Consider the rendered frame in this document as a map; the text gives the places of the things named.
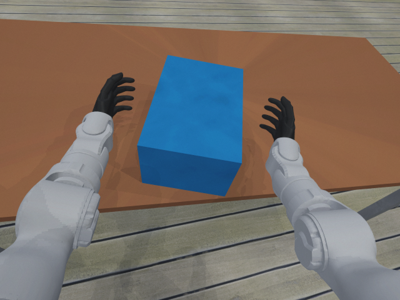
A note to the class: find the right robot hand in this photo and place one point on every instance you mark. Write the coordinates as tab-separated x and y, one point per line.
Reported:
285	127

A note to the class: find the right robot forearm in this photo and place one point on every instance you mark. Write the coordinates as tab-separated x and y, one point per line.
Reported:
292	184

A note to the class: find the carton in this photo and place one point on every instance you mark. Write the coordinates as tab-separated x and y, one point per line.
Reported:
193	134

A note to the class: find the left robot hand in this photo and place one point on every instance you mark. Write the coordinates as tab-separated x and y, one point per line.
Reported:
107	99

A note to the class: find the table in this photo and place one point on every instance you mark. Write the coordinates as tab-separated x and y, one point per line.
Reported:
345	97

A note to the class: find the left robot upper arm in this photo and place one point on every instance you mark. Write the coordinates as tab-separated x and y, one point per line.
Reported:
57	219

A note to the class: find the left robot forearm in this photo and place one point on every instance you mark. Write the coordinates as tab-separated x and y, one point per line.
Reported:
85	161

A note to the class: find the right robot upper arm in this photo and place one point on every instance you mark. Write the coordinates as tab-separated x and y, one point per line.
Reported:
339	246

